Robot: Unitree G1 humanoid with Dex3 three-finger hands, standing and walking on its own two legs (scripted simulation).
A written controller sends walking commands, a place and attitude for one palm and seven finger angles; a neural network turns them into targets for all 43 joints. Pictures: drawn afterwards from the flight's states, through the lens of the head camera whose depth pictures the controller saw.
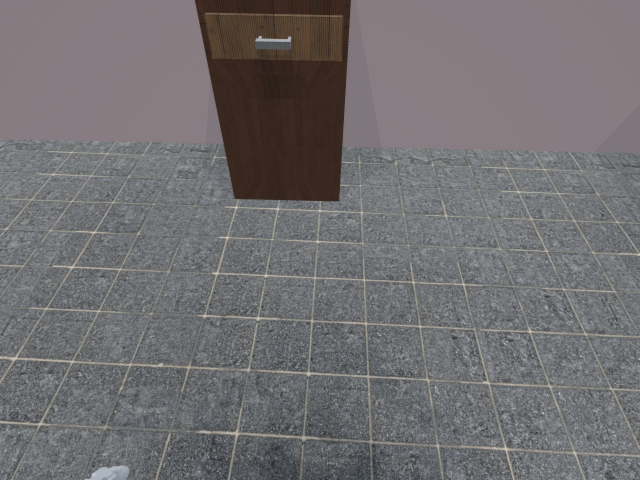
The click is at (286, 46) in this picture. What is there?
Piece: drawer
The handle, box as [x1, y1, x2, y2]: [255, 36, 290, 49]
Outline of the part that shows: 255,40 256,48 290,49 290,37 288,37 287,39 262,39 261,36 259,36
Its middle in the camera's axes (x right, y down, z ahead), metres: -0.16 -0.67 +1.32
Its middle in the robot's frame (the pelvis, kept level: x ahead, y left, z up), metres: +1.43 +0.22 -0.02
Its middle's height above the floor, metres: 0.75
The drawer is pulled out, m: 0.00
